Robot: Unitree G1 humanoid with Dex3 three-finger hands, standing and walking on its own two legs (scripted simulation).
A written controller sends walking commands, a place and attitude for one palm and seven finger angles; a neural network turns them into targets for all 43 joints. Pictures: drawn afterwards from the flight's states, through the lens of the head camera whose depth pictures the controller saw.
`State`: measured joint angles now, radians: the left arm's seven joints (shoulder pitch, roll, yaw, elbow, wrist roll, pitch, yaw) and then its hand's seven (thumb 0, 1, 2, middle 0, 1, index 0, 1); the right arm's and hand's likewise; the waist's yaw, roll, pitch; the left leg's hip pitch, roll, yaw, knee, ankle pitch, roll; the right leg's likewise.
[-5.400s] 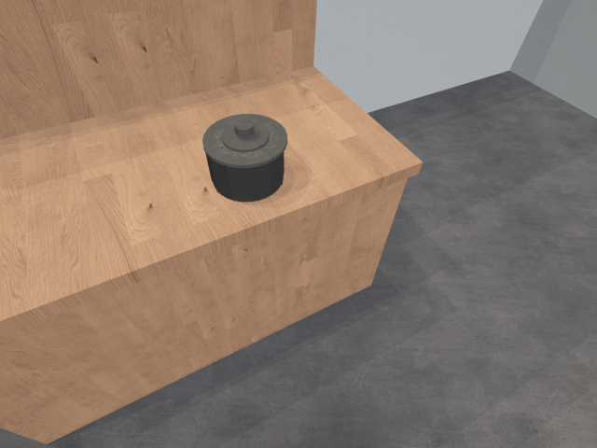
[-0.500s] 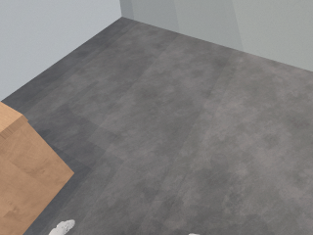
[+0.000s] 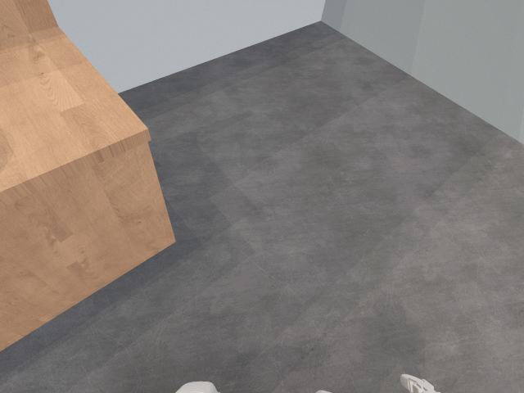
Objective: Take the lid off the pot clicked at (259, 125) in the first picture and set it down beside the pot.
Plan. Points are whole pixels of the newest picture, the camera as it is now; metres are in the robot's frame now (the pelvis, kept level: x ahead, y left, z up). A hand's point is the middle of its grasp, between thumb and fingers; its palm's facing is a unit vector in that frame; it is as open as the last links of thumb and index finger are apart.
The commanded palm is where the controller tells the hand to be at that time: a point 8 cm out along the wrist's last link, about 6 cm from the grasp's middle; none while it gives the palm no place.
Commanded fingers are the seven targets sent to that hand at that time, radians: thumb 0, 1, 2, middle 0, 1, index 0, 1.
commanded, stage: turn to face it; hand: left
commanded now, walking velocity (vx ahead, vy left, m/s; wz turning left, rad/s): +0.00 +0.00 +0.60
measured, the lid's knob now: out of the picture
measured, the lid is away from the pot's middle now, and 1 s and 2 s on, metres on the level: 0.00 0.00 0.00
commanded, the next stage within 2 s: take the last steps up to it in 1.12 s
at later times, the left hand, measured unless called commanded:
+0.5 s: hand out of the picture +0.10 +0.23 -0.12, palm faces +0.27 -0.92 -0.30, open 7.4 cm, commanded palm none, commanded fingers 0.00 0.90 0.90 -0.20 -0.30 -0.20 -0.30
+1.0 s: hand out of the picture -0.09 +0.17 -0.16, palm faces +0.58 -0.77 -0.26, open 7.4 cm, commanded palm none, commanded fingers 0.00 0.90 0.90 -0.20 -0.30 -0.20 -0.30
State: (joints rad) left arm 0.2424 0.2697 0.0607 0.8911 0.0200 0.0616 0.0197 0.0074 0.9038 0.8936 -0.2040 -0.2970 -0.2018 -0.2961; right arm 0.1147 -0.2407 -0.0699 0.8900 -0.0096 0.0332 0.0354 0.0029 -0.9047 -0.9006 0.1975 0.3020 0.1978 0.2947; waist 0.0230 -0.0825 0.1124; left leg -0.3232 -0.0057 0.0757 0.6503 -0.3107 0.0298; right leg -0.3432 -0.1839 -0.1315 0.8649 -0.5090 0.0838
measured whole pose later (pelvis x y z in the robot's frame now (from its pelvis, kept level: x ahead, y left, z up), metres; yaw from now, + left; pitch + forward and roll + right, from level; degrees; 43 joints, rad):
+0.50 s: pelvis +0.02 -0.02 +0.02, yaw +17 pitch +2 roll +0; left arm 0.10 0.24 0.04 0.84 0.00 0.04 0.03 0.01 0.91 0.89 -0.20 -0.30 -0.20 -0.30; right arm 0.25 -0.24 -0.07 0.93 -0.02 0.06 0.00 0.00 -0.90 -0.90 0.20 0.30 0.20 0.30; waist -0.05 0.03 0.06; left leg -0.30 -0.12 -0.21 0.50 -0.22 0.02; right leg -0.32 0.01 0.03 0.63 -0.34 0.08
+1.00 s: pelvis +0.02 -0.01 +0.01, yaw +34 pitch +1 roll +0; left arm 0.32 0.23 0.04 0.91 0.02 0.03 0.02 0.01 0.90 0.89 -0.20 -0.30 -0.20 -0.30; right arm 0.08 -0.26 -0.06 0.91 -0.01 0.06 0.03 0.00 -0.91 -0.90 0.20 0.30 0.20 0.29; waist 0.04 -0.03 0.10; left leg -0.29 0.01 0.06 0.61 -0.31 -0.03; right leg -0.20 -0.14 -0.22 0.59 -0.38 0.04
